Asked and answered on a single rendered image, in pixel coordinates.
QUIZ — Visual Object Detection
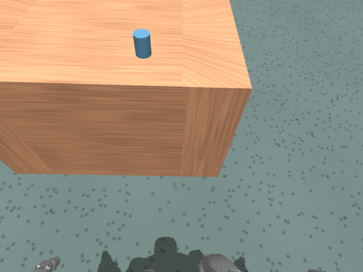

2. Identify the left robot hand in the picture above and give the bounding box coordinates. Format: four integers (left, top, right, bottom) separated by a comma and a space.
32, 257, 60, 272

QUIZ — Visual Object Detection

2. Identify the can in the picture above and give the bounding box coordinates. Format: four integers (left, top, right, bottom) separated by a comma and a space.
133, 29, 151, 59

